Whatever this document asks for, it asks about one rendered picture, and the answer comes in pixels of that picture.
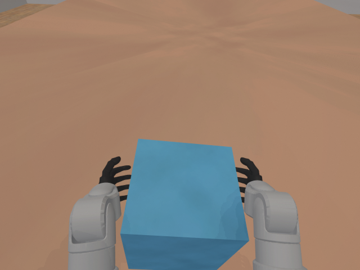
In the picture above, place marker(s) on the right robot hand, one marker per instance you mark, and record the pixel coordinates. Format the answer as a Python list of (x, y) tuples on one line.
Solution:
[(252, 174)]

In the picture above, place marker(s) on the left robot hand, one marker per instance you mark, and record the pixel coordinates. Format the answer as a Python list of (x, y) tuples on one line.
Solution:
[(109, 172)]

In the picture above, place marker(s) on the carton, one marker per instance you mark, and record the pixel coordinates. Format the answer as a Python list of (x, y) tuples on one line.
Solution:
[(184, 209)]

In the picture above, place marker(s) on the robot left forearm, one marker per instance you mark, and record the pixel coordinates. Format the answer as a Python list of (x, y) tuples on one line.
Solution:
[(92, 229)]

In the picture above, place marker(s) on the robot right forearm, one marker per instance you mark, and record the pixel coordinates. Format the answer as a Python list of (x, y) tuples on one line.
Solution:
[(276, 227)]

